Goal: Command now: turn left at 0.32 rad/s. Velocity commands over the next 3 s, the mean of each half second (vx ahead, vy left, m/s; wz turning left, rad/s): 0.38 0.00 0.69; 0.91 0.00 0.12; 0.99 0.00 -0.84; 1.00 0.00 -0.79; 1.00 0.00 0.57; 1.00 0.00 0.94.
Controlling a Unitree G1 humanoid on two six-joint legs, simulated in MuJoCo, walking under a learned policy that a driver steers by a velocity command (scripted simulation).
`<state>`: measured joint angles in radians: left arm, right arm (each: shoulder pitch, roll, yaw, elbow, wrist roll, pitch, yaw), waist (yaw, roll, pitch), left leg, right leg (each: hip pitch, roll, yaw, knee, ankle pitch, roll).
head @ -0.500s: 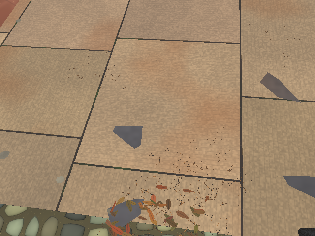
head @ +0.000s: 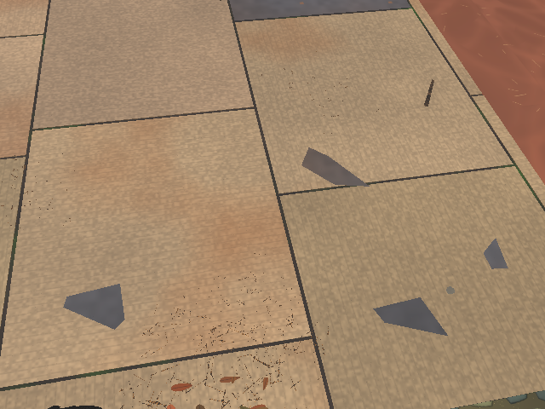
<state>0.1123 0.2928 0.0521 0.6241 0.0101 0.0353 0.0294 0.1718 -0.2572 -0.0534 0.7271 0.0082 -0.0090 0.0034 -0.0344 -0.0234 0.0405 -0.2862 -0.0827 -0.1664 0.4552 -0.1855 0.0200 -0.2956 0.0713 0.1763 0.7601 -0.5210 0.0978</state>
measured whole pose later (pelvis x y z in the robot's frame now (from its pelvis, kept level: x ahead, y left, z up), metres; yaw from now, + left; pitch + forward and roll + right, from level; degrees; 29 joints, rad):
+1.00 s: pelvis +0.41 +0.30 -0.01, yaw +27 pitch -1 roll +2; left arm 0.23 0.30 0.05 0.75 -0.05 -0.04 -0.01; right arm 0.42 -0.24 -0.06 0.81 -0.02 -0.12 0.01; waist -0.04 -0.04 0.02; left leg 0.13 -0.10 0.22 0.26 -0.38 0.08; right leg -0.84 -0.12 0.06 1.05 0.08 -0.04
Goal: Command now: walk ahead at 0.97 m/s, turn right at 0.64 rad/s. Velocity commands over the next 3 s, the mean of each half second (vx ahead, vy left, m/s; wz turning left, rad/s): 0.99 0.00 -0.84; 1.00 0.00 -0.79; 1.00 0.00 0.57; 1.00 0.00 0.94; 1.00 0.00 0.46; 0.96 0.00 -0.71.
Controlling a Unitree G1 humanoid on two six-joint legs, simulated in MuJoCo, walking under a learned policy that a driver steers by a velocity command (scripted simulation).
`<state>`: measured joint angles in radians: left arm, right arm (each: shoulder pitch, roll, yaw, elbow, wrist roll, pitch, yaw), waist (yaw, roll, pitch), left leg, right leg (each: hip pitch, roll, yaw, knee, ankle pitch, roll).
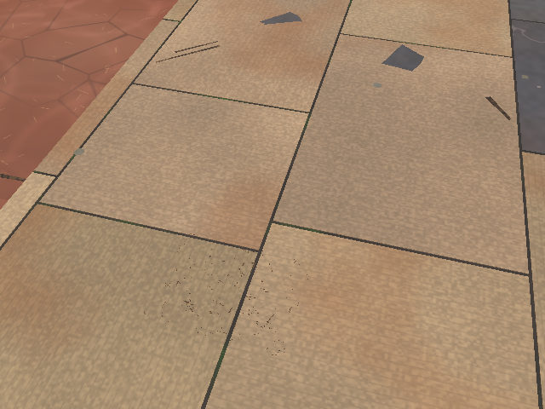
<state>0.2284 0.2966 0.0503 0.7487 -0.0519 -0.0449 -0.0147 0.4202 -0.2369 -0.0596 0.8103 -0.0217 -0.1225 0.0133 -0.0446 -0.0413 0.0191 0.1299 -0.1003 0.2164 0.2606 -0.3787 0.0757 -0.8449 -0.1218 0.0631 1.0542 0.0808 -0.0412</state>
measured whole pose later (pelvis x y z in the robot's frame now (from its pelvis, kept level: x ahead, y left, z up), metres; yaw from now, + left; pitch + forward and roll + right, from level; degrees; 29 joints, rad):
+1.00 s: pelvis +0.80 -0.19 -0.02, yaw -50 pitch +1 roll +1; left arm -0.05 0.24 0.00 0.50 -0.03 -0.06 -0.07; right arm 0.55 -0.26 -0.02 0.92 0.01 -0.08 0.00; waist -0.12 -0.01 0.05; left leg 0.30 0.03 0.17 0.22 -0.48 -0.04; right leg -0.70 -0.01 -0.05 0.71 -0.10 -0.13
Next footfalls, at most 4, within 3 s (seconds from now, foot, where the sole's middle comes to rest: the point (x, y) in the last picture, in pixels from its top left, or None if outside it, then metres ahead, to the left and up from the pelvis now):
0.14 right None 0.35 -0.05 -0.76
0.56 left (249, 327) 0.75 0.06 -0.76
1.02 right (419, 280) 0.88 -0.43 -0.76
1.48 left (426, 169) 1.34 -0.57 -0.76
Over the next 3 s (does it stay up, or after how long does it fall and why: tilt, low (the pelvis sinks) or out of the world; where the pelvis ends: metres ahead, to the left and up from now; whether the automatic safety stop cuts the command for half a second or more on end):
stays up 2.39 -0.66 -0.02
